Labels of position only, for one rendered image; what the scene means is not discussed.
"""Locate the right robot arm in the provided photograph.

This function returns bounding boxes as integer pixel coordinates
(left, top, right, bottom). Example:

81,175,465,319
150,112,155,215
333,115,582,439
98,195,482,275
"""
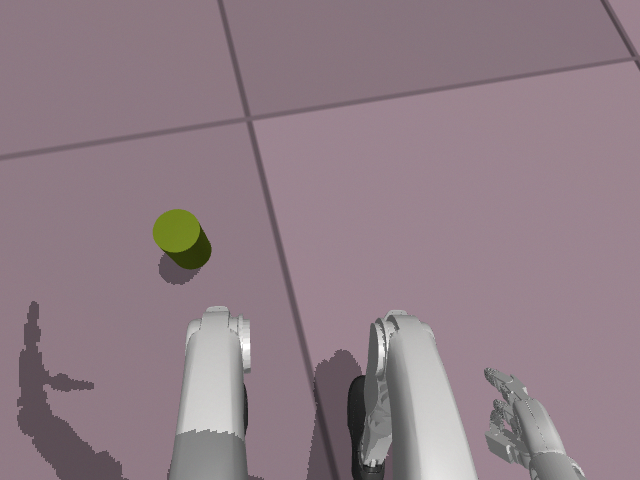
529,452,588,480

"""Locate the right robot foot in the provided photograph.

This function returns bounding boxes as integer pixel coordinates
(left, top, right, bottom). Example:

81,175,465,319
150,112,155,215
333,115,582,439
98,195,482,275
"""
347,375,385,480

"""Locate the can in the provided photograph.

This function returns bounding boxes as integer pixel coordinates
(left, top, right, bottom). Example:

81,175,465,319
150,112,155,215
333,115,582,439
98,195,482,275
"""
153,209,211,269

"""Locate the right robot hand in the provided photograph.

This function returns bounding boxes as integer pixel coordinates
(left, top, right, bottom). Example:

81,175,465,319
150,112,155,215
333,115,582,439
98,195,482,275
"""
484,368,567,470

